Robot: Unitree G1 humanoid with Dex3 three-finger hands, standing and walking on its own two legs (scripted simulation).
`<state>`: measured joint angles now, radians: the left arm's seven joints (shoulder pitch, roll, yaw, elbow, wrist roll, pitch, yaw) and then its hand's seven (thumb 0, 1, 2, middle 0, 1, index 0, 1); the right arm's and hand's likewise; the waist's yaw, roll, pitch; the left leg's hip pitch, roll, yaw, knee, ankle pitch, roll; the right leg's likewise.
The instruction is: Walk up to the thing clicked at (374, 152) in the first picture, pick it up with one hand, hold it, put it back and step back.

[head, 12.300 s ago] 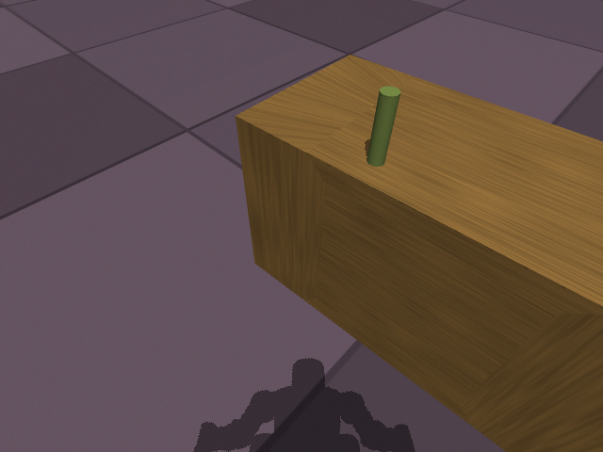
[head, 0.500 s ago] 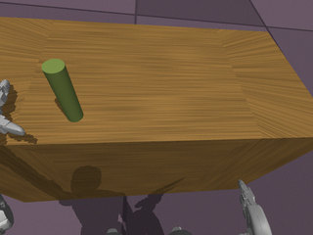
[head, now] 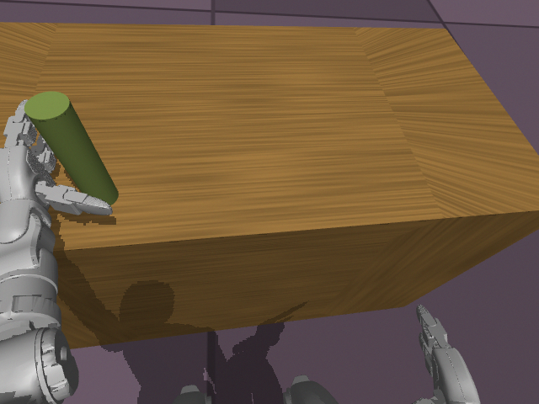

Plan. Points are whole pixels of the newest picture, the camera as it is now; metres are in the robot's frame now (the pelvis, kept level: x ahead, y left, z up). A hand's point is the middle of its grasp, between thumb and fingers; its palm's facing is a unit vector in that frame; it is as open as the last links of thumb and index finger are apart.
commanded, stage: close in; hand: left
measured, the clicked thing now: (80, 158) +0.46 +0.22 +0.09
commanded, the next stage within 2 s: rest palm in 0.08 s
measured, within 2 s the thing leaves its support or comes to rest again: leaves its support in 1.24 s
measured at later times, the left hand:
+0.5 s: hand (94, 160) +0.48 +0.21 +0.07, palm faces +0.18 -0.98 +0.01, open 15.5 cm
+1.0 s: hand (98, 171) +0.47 +0.21 +0.05, palm faces +0.18 -0.98 +0.00, open 6.3 cm
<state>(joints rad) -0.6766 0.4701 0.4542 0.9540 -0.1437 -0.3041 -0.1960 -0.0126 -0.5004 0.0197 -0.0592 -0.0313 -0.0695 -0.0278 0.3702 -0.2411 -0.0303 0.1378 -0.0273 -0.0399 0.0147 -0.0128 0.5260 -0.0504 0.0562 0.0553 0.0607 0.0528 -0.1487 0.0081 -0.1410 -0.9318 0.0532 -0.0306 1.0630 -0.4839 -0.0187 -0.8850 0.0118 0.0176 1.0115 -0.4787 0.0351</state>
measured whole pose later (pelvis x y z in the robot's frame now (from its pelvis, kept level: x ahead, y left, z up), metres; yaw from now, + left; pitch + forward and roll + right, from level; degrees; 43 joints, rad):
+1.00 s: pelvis -0.01 +0.00 +0.00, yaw +0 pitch +20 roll -2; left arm -0.69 0.41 0.40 0.96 -0.10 -0.36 -0.08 0.00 0.10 0.72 -1.06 -0.91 -1.07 -0.90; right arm 0.40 -0.25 -0.06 0.03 -0.03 0.02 0.04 -0.01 0.51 -0.05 0.06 0.05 0.06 0.05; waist -0.17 -0.01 -0.13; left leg -0.93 0.05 -0.03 1.07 -0.48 -0.02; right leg -0.89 0.01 0.02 1.03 -0.48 0.04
